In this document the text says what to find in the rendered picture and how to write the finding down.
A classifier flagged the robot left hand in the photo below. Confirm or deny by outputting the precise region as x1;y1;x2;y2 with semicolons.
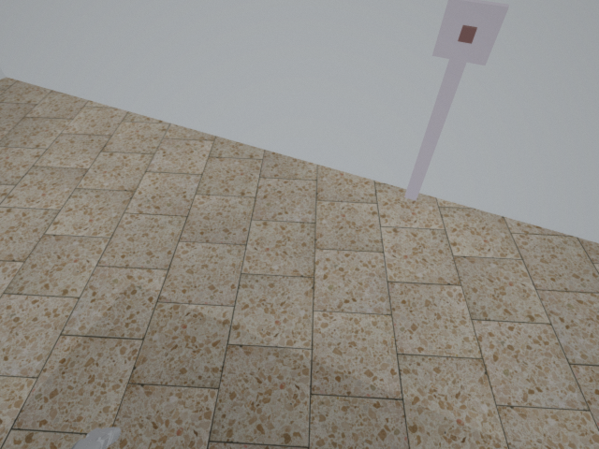
71;427;121;449

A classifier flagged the button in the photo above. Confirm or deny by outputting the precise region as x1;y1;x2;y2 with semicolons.
458;25;477;44

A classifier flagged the panel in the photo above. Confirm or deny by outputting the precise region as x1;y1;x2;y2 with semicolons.
404;0;509;201

